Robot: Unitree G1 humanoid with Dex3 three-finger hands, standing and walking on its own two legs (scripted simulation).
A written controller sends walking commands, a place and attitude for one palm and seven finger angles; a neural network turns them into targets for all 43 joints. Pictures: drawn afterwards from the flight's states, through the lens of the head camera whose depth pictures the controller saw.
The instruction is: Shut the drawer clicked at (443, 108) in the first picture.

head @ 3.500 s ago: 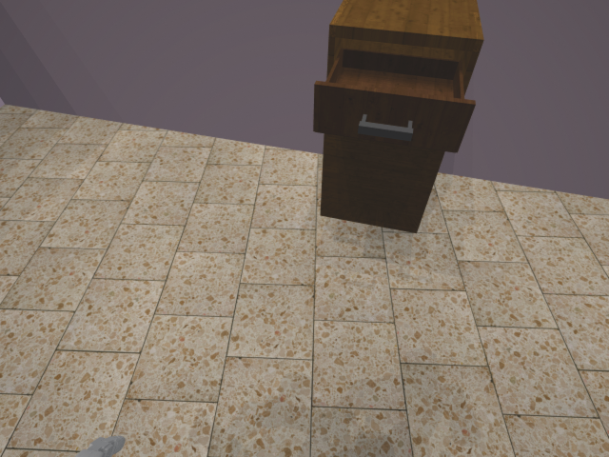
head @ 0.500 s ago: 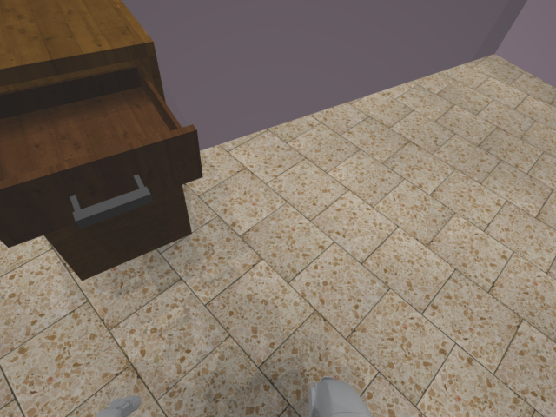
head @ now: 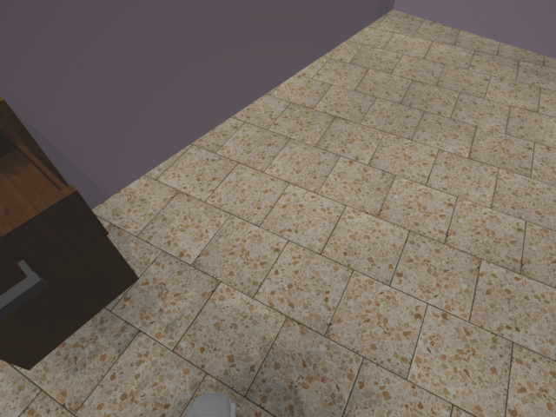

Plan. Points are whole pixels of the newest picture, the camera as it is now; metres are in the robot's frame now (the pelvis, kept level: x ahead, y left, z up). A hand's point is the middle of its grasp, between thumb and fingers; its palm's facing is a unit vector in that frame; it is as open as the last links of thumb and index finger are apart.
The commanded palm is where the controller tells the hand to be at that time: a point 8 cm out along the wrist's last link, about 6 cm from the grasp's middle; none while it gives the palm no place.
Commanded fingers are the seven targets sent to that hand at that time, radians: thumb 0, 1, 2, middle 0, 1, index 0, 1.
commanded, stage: walk to a spot facing it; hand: left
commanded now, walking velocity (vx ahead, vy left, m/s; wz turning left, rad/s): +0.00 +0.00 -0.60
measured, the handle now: out of the picture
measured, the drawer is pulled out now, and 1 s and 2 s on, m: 0.30 0.30 0.30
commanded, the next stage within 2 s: turn to face it in 1.74 s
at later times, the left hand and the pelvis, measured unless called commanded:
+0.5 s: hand out of the picture +0.13 +0.25 -0.17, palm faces -0.24 -0.95 -0.19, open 7.4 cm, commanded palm none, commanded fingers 0.00 0.90 0.90 -0.20 -0.30 -0.20 -0.30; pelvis +0.01 +0.06 +0.01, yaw -19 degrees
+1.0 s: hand (228, 388) +0.18 +0.09 -0.13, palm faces -0.55 -0.79 -0.26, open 7.4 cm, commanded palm none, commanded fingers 0.00 0.90 0.90 -0.20 -0.30 -0.20 -0.30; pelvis -0.01 -0.01 +0.01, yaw -36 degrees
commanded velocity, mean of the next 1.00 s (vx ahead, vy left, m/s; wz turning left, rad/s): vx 0.05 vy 0.00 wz -0.60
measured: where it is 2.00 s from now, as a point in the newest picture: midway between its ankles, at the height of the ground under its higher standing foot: outside the picture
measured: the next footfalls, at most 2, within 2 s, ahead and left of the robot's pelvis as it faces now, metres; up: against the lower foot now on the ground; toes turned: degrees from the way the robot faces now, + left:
left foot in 0.22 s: +0.08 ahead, +0.15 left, +0.00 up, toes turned -6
right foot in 0.72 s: -0.03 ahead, -0.09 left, +0.00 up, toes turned -33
